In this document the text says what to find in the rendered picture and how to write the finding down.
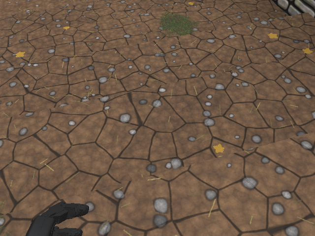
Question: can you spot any left robot hand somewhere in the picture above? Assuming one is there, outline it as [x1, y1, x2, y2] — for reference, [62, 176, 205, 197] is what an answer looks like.
[26, 201, 90, 236]

